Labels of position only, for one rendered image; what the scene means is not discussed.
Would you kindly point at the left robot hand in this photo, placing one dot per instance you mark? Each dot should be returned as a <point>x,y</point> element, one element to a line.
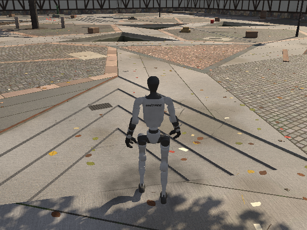
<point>128,140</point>

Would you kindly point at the right robot hand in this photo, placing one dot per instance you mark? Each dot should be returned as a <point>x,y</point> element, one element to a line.
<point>173,132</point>

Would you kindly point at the robot right upper arm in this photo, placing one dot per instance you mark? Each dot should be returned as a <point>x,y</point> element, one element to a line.
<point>168,101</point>

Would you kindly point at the robot left upper arm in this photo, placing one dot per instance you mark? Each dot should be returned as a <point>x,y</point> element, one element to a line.
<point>136,110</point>

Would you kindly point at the right robot forearm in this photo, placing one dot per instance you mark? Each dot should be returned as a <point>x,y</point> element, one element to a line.
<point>176,125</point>

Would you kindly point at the left robot shin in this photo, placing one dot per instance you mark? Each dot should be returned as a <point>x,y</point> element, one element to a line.
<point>141,170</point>

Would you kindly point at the left robot thigh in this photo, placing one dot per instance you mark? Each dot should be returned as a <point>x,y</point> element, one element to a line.
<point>142,141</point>

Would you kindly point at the left robot forearm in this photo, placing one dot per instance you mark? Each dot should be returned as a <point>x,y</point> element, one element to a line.
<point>130,129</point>

